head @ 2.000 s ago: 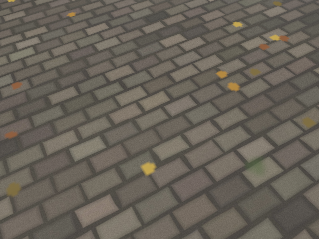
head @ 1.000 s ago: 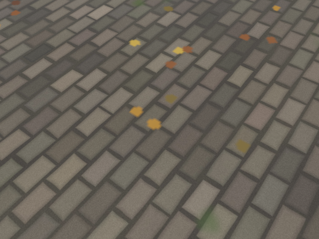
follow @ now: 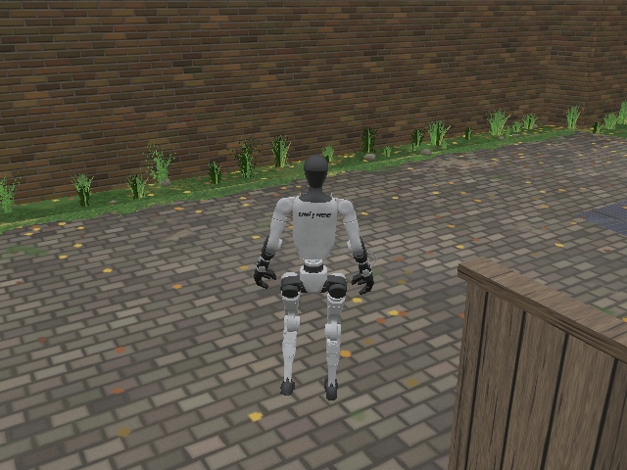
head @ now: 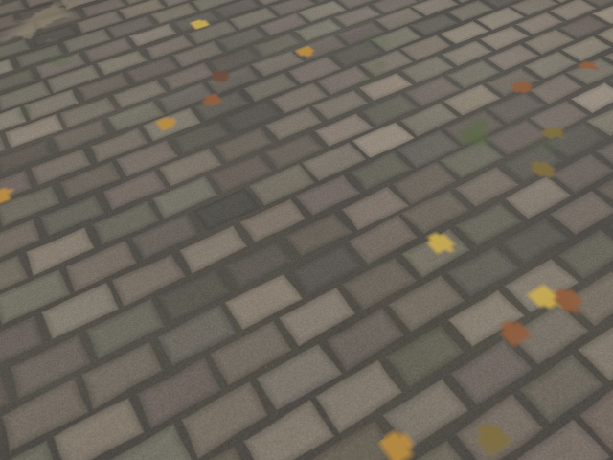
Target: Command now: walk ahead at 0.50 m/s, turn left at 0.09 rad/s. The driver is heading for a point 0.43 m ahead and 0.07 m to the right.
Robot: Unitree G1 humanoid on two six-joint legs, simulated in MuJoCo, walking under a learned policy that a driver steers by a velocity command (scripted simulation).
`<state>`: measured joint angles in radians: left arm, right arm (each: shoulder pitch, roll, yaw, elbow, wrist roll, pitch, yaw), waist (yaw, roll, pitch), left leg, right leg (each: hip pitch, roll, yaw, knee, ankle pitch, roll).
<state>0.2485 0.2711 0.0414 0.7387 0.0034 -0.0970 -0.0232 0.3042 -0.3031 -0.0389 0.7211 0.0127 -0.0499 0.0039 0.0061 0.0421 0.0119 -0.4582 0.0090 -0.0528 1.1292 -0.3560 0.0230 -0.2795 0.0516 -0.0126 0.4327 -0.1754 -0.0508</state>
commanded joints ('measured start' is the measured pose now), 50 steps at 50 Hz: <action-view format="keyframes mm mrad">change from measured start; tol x32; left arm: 1 17 118 26 -37 -3 -12 4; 50 -177 48 7 32 2 89 31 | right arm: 1 -17 -64 -21 -81 -5 -16 2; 50 -12 -37 -17 169 -42 66 -33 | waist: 1 -2 -145 -8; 16 -70 -110 -95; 18 -80 282 -386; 50 -47 -129 -89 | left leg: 1 -194 89 -18 -65 64 -21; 14 -2 20 5 -644 322 -15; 18 859 425 -565 -729 128 243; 28 247 222 25 -889 840 193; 36 279 180 43 -710 567 103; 40 20 32 33 -292 -319 -77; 50 341 54 34 -681 233 -49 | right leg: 1 141 -261 297 -257 86 -187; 14 226 -276 243 -157 229 -116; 20 -503 -90 145 836 -311 35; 36 66 -67 29 22 224 9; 38 347 -322 284 46 813 -135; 50 -67 -174 152 -106 -154 -43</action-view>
